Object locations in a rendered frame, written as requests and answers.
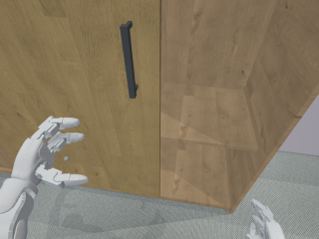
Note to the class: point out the wardrobe door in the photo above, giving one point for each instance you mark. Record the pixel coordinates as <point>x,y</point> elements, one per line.
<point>65,59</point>
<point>6,159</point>

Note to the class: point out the handle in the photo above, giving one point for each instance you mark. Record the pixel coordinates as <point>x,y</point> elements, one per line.
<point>128,58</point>

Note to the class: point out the right robot hand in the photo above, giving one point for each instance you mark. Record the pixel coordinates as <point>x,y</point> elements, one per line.
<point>268,227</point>

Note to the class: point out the left robot hand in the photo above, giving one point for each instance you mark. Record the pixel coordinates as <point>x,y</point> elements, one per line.
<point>28,163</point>

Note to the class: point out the robot left forearm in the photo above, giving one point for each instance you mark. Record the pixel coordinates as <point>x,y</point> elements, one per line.
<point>16,204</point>

